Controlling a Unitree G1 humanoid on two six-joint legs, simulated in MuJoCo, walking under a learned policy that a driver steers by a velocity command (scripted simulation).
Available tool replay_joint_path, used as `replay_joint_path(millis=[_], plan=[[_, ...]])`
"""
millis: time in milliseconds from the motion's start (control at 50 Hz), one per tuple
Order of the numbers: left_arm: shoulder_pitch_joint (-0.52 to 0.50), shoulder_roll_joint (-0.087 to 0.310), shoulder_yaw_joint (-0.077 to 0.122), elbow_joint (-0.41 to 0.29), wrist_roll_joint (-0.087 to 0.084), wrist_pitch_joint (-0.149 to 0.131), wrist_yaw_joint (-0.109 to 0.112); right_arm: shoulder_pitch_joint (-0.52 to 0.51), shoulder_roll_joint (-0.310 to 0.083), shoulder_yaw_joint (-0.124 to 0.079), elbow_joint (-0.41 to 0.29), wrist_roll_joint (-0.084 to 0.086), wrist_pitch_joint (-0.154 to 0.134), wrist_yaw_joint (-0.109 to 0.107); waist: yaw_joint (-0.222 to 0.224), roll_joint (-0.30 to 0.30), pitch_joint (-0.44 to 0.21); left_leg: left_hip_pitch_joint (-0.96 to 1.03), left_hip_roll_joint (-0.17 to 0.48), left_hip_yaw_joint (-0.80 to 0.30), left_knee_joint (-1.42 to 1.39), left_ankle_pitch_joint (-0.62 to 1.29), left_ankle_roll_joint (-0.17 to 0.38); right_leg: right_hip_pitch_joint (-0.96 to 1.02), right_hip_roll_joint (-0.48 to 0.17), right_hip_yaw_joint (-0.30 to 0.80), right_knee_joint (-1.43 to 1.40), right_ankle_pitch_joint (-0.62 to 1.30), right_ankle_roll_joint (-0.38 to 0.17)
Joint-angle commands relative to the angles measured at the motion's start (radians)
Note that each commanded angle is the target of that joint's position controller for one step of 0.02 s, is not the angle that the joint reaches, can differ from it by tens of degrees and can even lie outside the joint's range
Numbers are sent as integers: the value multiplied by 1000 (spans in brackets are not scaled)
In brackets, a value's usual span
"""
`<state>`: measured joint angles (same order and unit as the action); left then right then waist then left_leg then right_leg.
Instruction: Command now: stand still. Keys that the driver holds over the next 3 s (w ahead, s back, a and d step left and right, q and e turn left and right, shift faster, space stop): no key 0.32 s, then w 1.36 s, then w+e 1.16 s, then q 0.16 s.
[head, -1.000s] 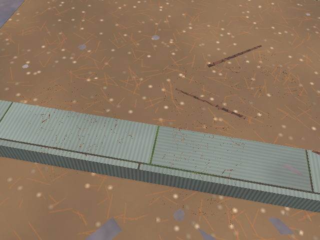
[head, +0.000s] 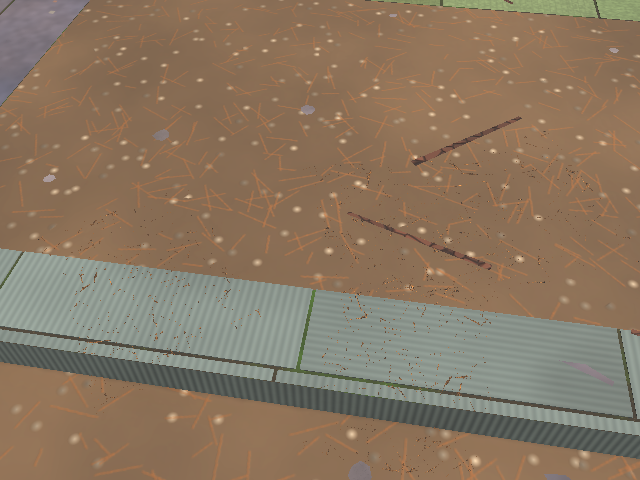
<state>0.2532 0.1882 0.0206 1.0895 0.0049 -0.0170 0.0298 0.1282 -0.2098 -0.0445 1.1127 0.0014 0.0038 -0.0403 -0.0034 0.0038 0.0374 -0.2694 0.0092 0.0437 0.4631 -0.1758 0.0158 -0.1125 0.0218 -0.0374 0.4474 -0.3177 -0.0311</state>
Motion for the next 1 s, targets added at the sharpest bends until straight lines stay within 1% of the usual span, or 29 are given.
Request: replay_joint_path(millis=[20,320,340,360,380,400,420,440,480,520,540,560,580,600,620,640,660,680,700,720,740,760,780,820,840,880,940,960,1000], plan=[[57,93,15,-17,0,-5,3,3,-101,-15,-24,0,-7,-3,-1,-9,-15,135,49,-62,-38,144,41,-146,-68,61,-107,147,-16],[89,83,13,-13,-1,-7,6,16,-94,-14,-10,1,-7,-4,-1,-6,-5,126,48,-63,-40,122,41,-152,-65,57,-108,119,-15],[113,80,14,-2,-3,-6,7,33,-86,-13,0,1,-6,-4,0,-11,-27,131,32,-47,-33,11,42,-144,-59,53,-117,11,-22],[145,53,1,3,37,0,9,110,-26,9,24,-32,2,9,-9,-46,-33,112,49,-64,-35,-166,41,-125,-114,147,-173,-187,-60],[131,83,12,-6,34,7,8,95,-38,4,18,-35,7,15,-1,-74,40,27,5,-26,12,-303,40,-133,-130,195,-208,-364,-88],[147,127,23,-12,28,11,7,46,-59,-1,-7,-38,8,22,22,-99,96,-72,-25,8,82,-336,37,-124,-178,270,-260,-489,-121],[163,159,34,-8,22,11,7,0,-48,2,-37,-44,4,31,39,-139,149,-147,-36,44,162,-282,35,-108,-248,351,-311,-536,-159],[175,159,36,-3,19,8,8,-26,-40,5,-62,-45,-4,38,47,-153,182,-206,-4,32,228,-235,40,-92,-302,401,-345,-506,-188],[193,150,39,5,29,-6,5,-39,-54,1,-96,-38,-25,50,49,-142,187,-305,35,1,285,-260,48,2,-329,407,-348,-376,-208],[191,142,42,7,30,-23,-1,-36,-61,-4,-117,-28,-50,58,42,-123,170,-291,38,11,220,-253,53,62,-303,342,-308,-235,-196],[184,143,45,7,27,-30,-3,-14,-57,-7,-118,-23,-59,60,30,-122,153,-229,26,28,173,-219,55,54,-285,303,-284,-172,-186],[159,146,47,3,21,-35,-6,45,-43,-7,-107,-18,-66,62,-5,-116,136,-110,7,54,95,-157,59,0,-262,254,-245,-113,-170],[122,145,48,-6,13,-39,-9,156,-31,-11,-71,-15,-71,61,-59,-96,111,80,-31,84,9,-102,61,-101,-223,194,-171,-48,-148],[62,198,59,-46,-63,-47,-4,257,-140,-56,-27,60,-86,40,-116,-10,56,263,-7,-6,24,-72,76,-239,-166,138,-14,159,-104],[14,143,41,-87,-59,-65,-4,428,-215,-77,1,63,-95,29,-176,191,-25,452,180,-308,-129,-180,156,-423,-42,-5,336,145,-29],[25,69,23,-113,-44,-88,-6,524,-224,-71,23,45,-108,40,-170,335,-106,568,359,-714,-291,-274,257,-599,49,41,625,-204,-2],[25,93,34,-109,-57,-100,-15,426,-153,-45,3,20,-123,40,-106,178,-42,496,386,-708,-293,-338,252,-679,-22,133,794,-182,-27],[12,101,36,-113,-64,-110,-26,319,-115,-31,-30,15,-132,46,-66,100,22,408,353,-582,-297,-289,222,-696,-71,140,832,-75,-56],[16,102,41,-108,-56,-113,-29,248,-97,-20,-52,10,-133,54,-33,47,38,346,311,-463,-312,-209,193,-675,-115,125,808,27,-71],[10,117,53,-106,-45,-112,-29,223,-81,-11,-61,8,-131,61,-18,32,51,307,268,-356,-318,-75,167,-652,-142,109,765,94,-72],[16,126,61,-102,-39,-104,-31,229,-65,-3,-56,4,-124,61,-7,46,42,281,224,-261,-318,42,143,-613,-156,92,737,134,-68],[20,115,64,-100,-38,-96,-35,254,-64,1,-50,1,-117,59,-4,62,34,270,201,-208,-313,147,136,-597,-160,74,723,151,-59],[7,103,64,-104,-36,-86,-37,277,-73,3,-42,-1,-112,54,-2,60,37,261,191,-174,-312,238,139,-609,-164,57,713,162,-45],[-69,89,60,-137,-29,-73,-37,305,-104,3,-39,-5,-109,42,-8,43,57,238,193,-145,-329,331,155,-656,-166,39,651,203,-14],[-121,88,57,-161,-26,-71,-36,309,-115,3,-43,-6,-107,36,-14,37,71,229,193,-136,-339,358,159,-677,-164,34,596,232,-2],[-224,86,49,-206,-25,-75,-37,307,-123,5,-57,-9,-102,25,-31,37,91,202,170,-99,-356,375,144,-664,-145,16,434,305,8],[-350,75,34,-250,-31,-83,-47,355,-137,1,-59,-3,-101,15,-63,47,106,217,163,-67,-383,381,126,-603,-101,-25,238,388,3],[-342,64,28,-244,-31,-79,-49,391,-136,0,-49,-5,-94,17,-65,70,92,270,180,-65,-364,402,140,-598,-87,-39,250,365,1],[-381,73,24,-266,-36,-82,-59,402,-127,-2,-46,2,-85,20,-55,65,105,349,206,-53,-324,490,149,-620,-81,-33,198,332,-28]])
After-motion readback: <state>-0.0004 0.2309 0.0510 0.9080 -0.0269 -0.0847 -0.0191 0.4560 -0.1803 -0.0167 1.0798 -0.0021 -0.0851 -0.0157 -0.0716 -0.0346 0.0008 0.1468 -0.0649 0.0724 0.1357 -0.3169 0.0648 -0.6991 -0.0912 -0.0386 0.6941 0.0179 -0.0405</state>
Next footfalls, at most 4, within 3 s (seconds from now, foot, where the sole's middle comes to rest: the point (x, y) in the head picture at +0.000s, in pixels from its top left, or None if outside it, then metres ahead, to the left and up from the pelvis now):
1.12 right None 0.51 -0.06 -0.78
1.66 left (274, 318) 0.84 0.14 -0.68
2.30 right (364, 220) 1.14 -0.08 -0.68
2.66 left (323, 134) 1.49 0.02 -0.68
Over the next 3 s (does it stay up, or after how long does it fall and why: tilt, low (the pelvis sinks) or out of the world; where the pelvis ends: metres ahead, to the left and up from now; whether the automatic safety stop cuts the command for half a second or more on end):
stays up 1.40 -0.08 0.10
